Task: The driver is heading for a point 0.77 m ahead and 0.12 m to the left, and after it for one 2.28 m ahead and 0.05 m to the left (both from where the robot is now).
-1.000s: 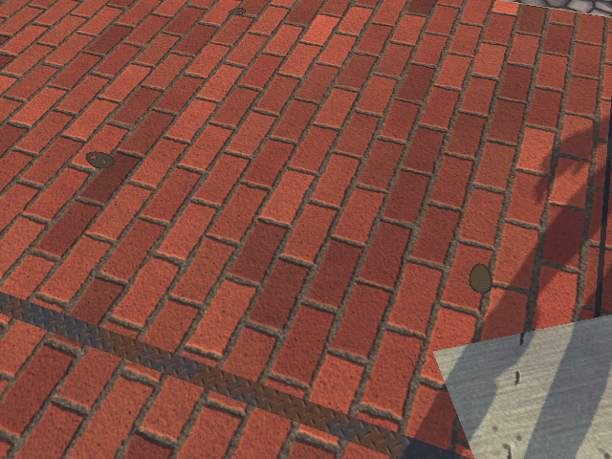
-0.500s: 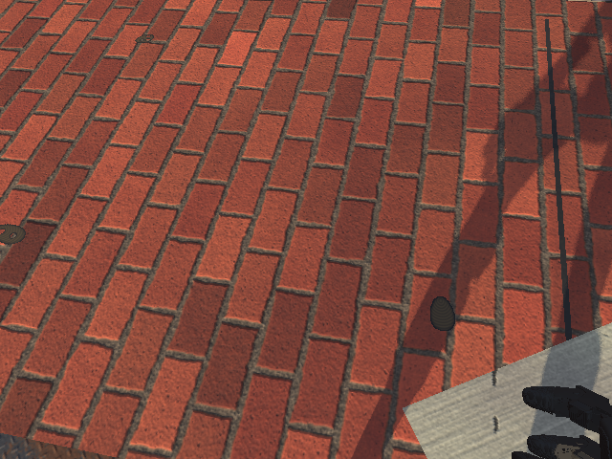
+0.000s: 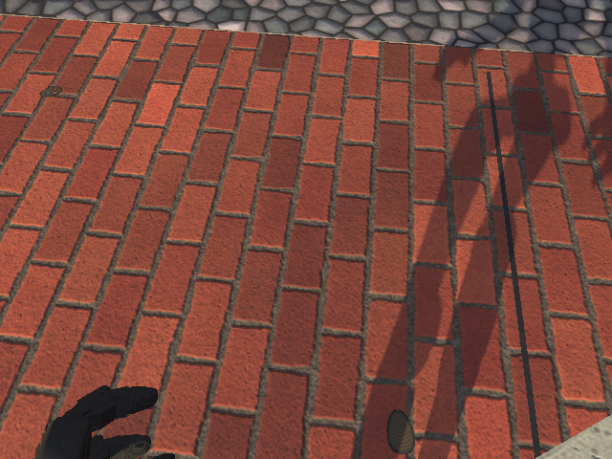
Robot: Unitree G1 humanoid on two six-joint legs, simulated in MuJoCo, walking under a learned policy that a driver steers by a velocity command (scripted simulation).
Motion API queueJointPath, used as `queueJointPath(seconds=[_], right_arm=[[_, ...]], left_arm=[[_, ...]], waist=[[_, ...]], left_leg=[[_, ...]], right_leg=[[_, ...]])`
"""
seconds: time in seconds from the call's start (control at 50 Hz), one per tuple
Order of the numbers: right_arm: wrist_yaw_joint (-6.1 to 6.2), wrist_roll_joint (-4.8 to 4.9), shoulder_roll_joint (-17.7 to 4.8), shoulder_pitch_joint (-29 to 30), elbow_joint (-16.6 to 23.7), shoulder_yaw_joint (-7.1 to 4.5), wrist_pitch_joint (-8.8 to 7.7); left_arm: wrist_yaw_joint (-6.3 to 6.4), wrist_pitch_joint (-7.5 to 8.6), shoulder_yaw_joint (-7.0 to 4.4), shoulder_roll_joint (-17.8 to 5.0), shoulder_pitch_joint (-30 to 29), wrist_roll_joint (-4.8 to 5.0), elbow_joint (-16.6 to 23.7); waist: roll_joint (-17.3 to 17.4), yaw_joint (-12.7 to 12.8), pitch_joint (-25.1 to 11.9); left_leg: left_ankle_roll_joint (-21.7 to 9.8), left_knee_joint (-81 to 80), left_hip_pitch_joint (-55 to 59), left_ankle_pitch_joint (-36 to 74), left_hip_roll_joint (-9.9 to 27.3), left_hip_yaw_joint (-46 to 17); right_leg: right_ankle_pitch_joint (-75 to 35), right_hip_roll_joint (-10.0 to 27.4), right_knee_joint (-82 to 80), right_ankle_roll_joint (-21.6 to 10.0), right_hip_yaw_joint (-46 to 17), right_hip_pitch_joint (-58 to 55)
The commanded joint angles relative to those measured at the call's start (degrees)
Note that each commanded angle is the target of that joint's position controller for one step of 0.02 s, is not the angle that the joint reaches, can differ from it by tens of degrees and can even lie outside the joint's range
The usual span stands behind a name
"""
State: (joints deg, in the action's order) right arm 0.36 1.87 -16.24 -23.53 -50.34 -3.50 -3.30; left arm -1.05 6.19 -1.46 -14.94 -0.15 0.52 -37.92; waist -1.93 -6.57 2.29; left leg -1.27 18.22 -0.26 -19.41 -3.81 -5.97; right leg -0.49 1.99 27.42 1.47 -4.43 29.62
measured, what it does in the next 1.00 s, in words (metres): walks ahead, turning left: right foot, then left foot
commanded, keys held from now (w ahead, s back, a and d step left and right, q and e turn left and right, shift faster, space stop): w+q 0.56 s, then w+e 0.44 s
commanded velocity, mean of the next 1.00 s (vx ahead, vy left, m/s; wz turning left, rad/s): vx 0.50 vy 0.00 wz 0.27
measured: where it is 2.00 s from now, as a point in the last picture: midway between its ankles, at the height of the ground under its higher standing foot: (205, 233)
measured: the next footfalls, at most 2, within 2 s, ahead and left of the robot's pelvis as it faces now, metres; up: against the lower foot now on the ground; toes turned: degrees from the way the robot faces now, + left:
right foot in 0.04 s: +0.19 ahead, -0.13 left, +0.00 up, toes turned +4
left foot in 0.56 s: +0.40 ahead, +0.18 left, +0.00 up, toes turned +24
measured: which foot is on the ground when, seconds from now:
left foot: down 0.00-0.04, up 0.06-0.54, down 0.56-1.00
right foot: up 0.00-0.02, down 0.04-0.54, up 0.56-1.00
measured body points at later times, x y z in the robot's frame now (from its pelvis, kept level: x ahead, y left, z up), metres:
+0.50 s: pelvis +0.25 +0.02 -0.01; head +0.29 +0.04 +0.44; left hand +0.18 +0.31 -0.13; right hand +0.54 -0.13 -0.08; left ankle +0.37 +0.18 -0.71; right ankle +0.16 -0.14 -0.74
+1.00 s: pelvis +0.51 +0.14 +0.00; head +0.54 +0.15 +0.45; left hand +0.61 +0.42 -0.11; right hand +0.64 -0.11 -0.12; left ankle +0.37 +0.17 -0.74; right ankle +0.74 +0.06 -0.70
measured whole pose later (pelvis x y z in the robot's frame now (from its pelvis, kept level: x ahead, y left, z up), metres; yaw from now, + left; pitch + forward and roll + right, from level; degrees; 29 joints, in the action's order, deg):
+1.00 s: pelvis +0.51 +0.14 +0.00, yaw +15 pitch +1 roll +2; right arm 0.1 -0.3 -15.5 -16.8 -47.0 -3.0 -4.2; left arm -2.7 3.6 -2.4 -15.3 8.6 1.3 -43.4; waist -2.8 -3.3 1.3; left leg -3.4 10.5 5.7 -18.0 -4.6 8.8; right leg -5.3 4.3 35.1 -1.0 -0.5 37.3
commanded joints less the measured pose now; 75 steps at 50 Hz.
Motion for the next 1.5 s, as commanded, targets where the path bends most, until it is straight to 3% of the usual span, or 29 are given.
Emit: queueJointPath(seconds=[0.02,0.04,0.06,0.08,0.1,0.14,0.16,0.24,0.46,0.5,0.54,0.56,0.58,0.6,0.62,0.68,0.78,0.88,0.98,1.08,1.1,1.12,1.14,1.16,1.18,1.22,1.3,1.38,1.5], right_arm=[[0.37,-0.57,-8.52,2.73,3.99,-1.75,-0.06],[0.16,-1.88,-4.70,3.14,5.89,-0.34,-0.10],[0.11,-0.31,0.33,-4.78,7.70,1.11,-0.80],[0.26,0.88,-5.56,-3.55,6.61,-0.04,-0.78],[0.31,1.12,-8.77,1.54,7.45,-1.10,-0.50],[0.37,-0.29,-7.77,5.96,8.26,-1.45,0.11],[0.01,-0.05,-6.64,5.03,8.81,-1.53,0.59],[-0.58,-0.24,-3.89,8.02,10.80,-1.05,2.22],[-3.76,-0.56,-3.65,23.64,17.64,-0.28,1.72],[-3.88,-0.76,-5.38,21.52,18.06,-1.21,2.07],[-3.15,-0.47,-9.96,7.26,14.56,-4.06,2.59],[-1.91,-0.14,-14.90,-2.19,12.21,-6.05,3.25],[-1.69,-0.06,-20.15,1.29,13.16,-6.04,2.39],[-2.00,-0.54,-13.58,0.14,14.27,-4.15,1.47],[-2.29,-1.12,-10.73,2.19,13.31,-3.20,0.60],[-2.08,-2.25,-5.85,11.02,13.42,-1.36,-0.58],[-1.49,-2.72,-6.84,10.14,9.97,-1.69,-2.68],[-0.49,-2.63,-7.43,9.06,8.06,-1.45,-2.78],[0.14,-1.90,-8.51,4.79,4.93,-1.85,-0.97],[1.90,-1.79,-11.67,6.84,5.70,-2.58,1.62],[2.22,-1.49,-11.58,8.33,6.24,-2.36,1.64],[1.80,-2.73,-6.76,4.04,8.49,-0.73,0.42],[0.37,-3.11,-3.32,2.38,9.41,0.95,-1.86],[-0.90,-0.78,-8.17,8.91,10.55,-0.31,-3.74],[-1.39,0.39,-8.55,12.44,12.17,-0.13,-4.75],[-0.86,-1.83,-8.36,12.91,11.82,-0.59,-4.69],[-0.34,-2.84,-6.06,10.84,12.10,-0.19,-2.34],[-0.42,-2.70,-3.56,19.89,14.24,1.01,-2.38],[-1.42,-1.21,-7.56,21.92,15.28,-0.73,-3.71]], left_arm=[[0.62,1.14,-4.30,-10.61,10.21,-0.03,1.02],[1.18,1.04,-5.28,-14.09,19.62,-0.98,0.18],[0.80,0.15,-6.11,-17.81,22.59,-1.48,-1.30],[0.48,0.03,-4.75,-11.77,21.51,-1.16,-0.63],[0.57,0.00,-3.76,-8.42,18.43,-0.81,-0.31],[0.36,-0.12,-2.83,-5.52,13.22,-1.07,-0.84],[0.47,0.09,-2.88,-5.92,11.93,-1.49,-1.22],[0.70,1.08,-3.80,-7.08,11.39,-0.86,-3.04],[1.47,-1.37,-5.79,-12.87,16.89,0.89,-7.02],[1.68,-2.15,-6.28,-14.63,16.44,1.40,-6.96],[1.94,-2.98,-6.04,-14.51,15.40,1.87,-6.49],[2.14,-2.71,-4.79,-11.61,16.68,0.11,-5.43],[1.26,-1.22,-1.92,-3.36,22.66,-1.69,-2.42],[0.56,0.52,-2.73,-8.84,17.33,0.91,-3.44],[0.33,1.10,-3.45,-11.33,12.88,2.96,-2.28],[0.98,0.18,-3.44,-10.15,14.58,0.77,-4.26],[1.17,-2.65,-2.86,-6.99,13.97,0.75,-4.95],[-0.10,-1.75,-2.09,-4.77,7.33,0.83,-3.09],[-2.23,-1.44,-1.34,-3.66,0.99,0.73,0.67],[-2.96,-2.38,-3.84,-8.61,11.08,0.60,1.35],[-2.17,-2.50,-5.46,-11.62,20.04,0.64,-0.32],[-1.01,-3.00,-7.28,-17.83,26.57,0.30,-1.06],[-1.03,-2.50,-6.67,-17.19,25.16,0.79,-0.18],[-0.85,-2.35,-5.48,-12.88,25.00,0.49,-0.08],[-0.67,-2.20,-4.95,-11.03,22.00,0.46,0.26],[-0.53,-2.16,-3.98,-8.35,15.39,0.31,1.75],[0.49,-2.04,-4.34,-10.02,13.25,0.01,2.72],[1.63,-2.83,-4.95,-11.71,16.20,0.68,1.55],[2.04,-3.87,-5.01,-11.10,19.35,0.96,0.35]], waist=[[6.31,10.10,-6.09],[0.89,13.90,-15.31],[-17.16,10.08,-22.85],[-12.32,11.15,-19.41],[-7.17,11.59,-11.83],[-2.24,9.37,-4.42],[-5.44,7.45,-3.67],[-2.58,6.69,-0.76],[-0.74,10.57,3.03],[-2.42,8.14,0.27],[-1.64,-0.20,-7.84],[4.81,-3.55,-13.03],[18.64,4.56,-19.12],[9.75,-0.27,-22.71],[7.45,-0.43,-13.86],[5.72,5.90,-5.92],[3.96,6.55,-1.74],[4.32,3.64,0.94],[3.31,1.22,3.18],[7.76,9.06,-6.01],[5.86,14.45,-10.43],[-5.19,13.93,-17.96],[-9.91,11.04,-24.77],[-4.49,14.28,-21.30],[-1.01,13.02,-13.50],[3.67,8.05,-5.07],[0.36,5.10,-3.10],[-1.94,8.95,-2.48],[-4.94,8.78,-3.61]], left_leg=[[-5.74,10.19,-8.54,23.22,10.75,-8.75],[-3.63,26.67,-16.38,13.65,6.61,-5.51],[-0.77,44.88,-35.47,-13.43,-0.34,0.48],[-0.51,52.91,-41.77,-13.75,3.30,-3.01],[-0.55,54.66,-43.74,-8.34,5.30,-2.46],[0.07,51.10,-40.62,-1.12,8.76,-1.08],[0.49,49.94,-38.02,0.96,10.23,-1.07],[1.77,44.32,-38.60,5.10,11.57,0.00],[-1.61,18.96,-36.97,15.07,8.85,7.37],[-3.91,18.22,-31.09,9.23,5.47,10.51],[-7.55,14.15,-10.69,10.50,0.17,12.81],[-10.92,13.23,7.08,11.08,6.37,1.27],[-21.74,5.96,23.04,-1.64,21.20,-32.55],[-21.17,-1.91,22.59,-7.30,24.28,-38.89],[-18.18,-2.41,16.08,-1.93,23.17,-29.57],[-13.65,-4.03,-3.73,16.38,17.47,-11.91],[-12.43,-9.57,-8.24,27.73,15.51,0.83],[-7.92,-12.01,-6.09,26.16,13.44,9.57],[-7.36,-8.47,6.28,34.56,17.43,11.93],[-4.89,14.34,9.21,71.20,17.87,15.01],[-3.06,27.34,1.55,65.30,15.76,16.15],[0.26,49.16,-20.68,34.13,9.42,16.01],[2.05,63.28,-37.91,-13.75,-1.76,4.98],[0.57,65.25,-44.46,-11.20,2.36,-2.03],[-0.48,60.73,-45.85,-6.17,5.17,-1.23],[0.42,49.84,-40.26,-1.37,8.85,0.25],[4.80,39.37,-33.59,3.01,9.33,2.71],[6.33,20.55,-28.14,19.97,5.95,4.07],[3.74,10.74,-23.41,18.06,4.31,0.77]], right_leg=[[3.50,0.34,-2.46,-3.48,0.87,-21.32],[6.99,10.01,-0.61,-7.16,-8.09,-36.25],[19.48,22.65,-6.27,-15.18,-32.95,-52.15],[28.68,22.03,-9.95,-14.82,-37.54,-48.92],[26.59,19.87,-10.67,-12.64,-28.21,-42.38],[13.04,14.55,-13.32,-10.64,-15.05,-30.66],[10.19,14.22,-14.79,-10.93,-11.70,-27.17],[2.95,13.92,-19.35,-12.59,-2.87,-23.39],[-7.40,14.82,-16.68,-9.32,12.89,-33.12],[-25.05,14.83,-9.43,-8.13,14.91,-34.93],[-34.34,11.96,10.50,-5.48,18.13,-29.49],[-14.60,9.39,28.56,-2.57,18.24,-14.67],[34.94,-1.81,47.00,0.40,11.02,9.66],[34.15,-0.79,51.50,-0.57,0.37,14.29],[28.78,1.70,50.51,-1.88,1.17,17.71],[17.69,7.85,40.70,-2.10,0.50,7.53],[7.54,7.14,32.15,0.22,-0.40,8.58],[-8.64,3.82,14.06,-0.67,1.94,7.25],[-4.39,2.23,6.44,-3.10,4.52,12.71],[9.63,-5.42,6.73,-8.67,10.95,-3.77],[5.46,-5.82,2.09,-11.28,8.48,-18.41],[5.28,7.82,3.08,-19.35,-13.66,-41.86],[10.96,17.77,-5.50,-28.03,-42.49,-54.14],[14.56,15.96,-8.40,-24.63,-37.34,-52.83],[13.22,14.01,-9.44,-21.95,-29.13,-44.68],[2.41,9.53,-11.90,-19.33,-19.54,-28.70],[-6.89,6.03,-14.97,-19.46,-12.58,-15.52],[-0.53,1.43,-13.42,-15.16,-7.91,-11.20],[9.09,5.33,-5.53,-12.04,-18.05,-18.81]])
